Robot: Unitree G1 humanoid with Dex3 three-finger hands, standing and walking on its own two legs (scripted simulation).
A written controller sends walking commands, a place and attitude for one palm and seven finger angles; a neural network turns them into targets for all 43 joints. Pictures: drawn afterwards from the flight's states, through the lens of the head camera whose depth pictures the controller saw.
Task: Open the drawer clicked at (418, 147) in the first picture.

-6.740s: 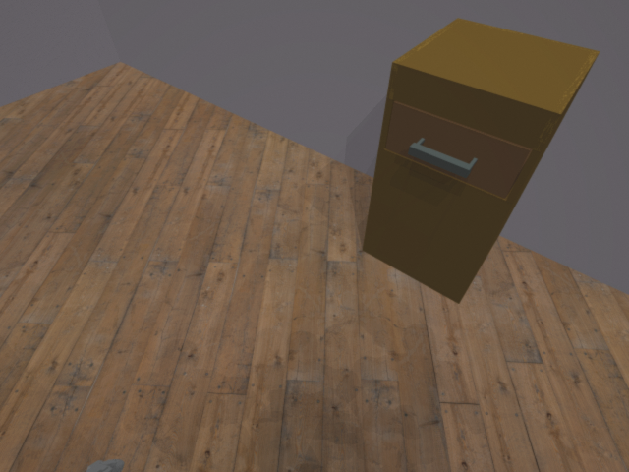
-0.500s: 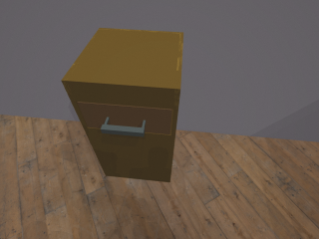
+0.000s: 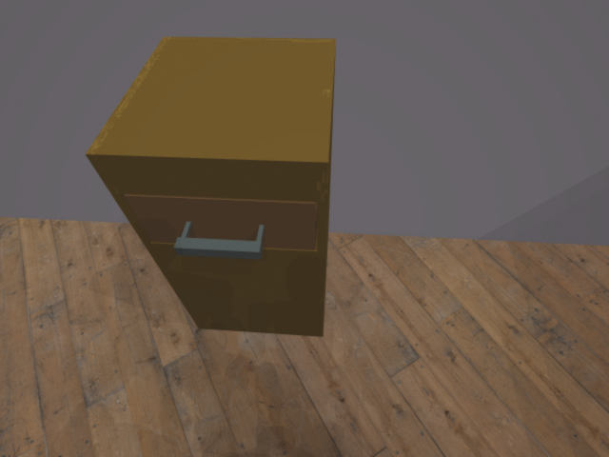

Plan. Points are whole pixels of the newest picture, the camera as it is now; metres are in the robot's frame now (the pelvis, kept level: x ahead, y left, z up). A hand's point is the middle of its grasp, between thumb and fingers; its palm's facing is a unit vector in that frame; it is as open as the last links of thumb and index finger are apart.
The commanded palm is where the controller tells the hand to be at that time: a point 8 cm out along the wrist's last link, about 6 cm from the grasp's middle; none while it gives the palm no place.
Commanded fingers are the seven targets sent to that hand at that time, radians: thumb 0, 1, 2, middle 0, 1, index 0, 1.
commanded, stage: come to a stop and stand still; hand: left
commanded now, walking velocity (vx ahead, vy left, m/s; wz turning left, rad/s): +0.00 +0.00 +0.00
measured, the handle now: (221, 238) +0.53 +0.21 -0.15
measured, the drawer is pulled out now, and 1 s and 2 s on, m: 0.00 0.00 0.00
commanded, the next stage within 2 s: look again from close up in 0.76 s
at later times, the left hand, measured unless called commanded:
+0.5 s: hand out of the picture -0.05 +0.15 -0.16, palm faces +0.06 -0.98 -0.18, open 7.3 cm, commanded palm none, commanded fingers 0.00 0.90 0.90 -0.20 -0.30 -0.20 -0.30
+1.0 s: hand out of the picture -0.06 +0.16 -0.17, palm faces +0.06 -0.98 -0.17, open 7.4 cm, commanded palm none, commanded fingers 0.00 0.90 0.90 -0.20 -0.30 -0.20 -0.30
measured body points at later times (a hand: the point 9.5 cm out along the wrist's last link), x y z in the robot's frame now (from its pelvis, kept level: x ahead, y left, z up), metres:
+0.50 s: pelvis -0.04 -0.02 +0.01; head -0.03 -0.02 +0.46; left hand -0.06 +0.20 -0.15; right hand -0.05 -0.23 -0.15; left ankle -0.07 +0.13 -0.73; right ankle -0.05 -0.10 -0.73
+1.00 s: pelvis -0.04 +0.00 +0.00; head -0.03 -0.01 +0.45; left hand -0.06 +0.21 -0.15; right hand -0.04 -0.22 -0.16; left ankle -0.07 +0.13 -0.73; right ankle -0.05 -0.10 -0.73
